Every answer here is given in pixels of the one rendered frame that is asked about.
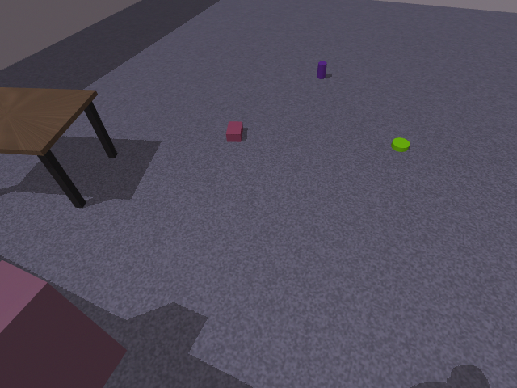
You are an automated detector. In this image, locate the coffee table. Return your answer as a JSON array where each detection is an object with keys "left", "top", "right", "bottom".
[{"left": 0, "top": 87, "right": 117, "bottom": 208}]

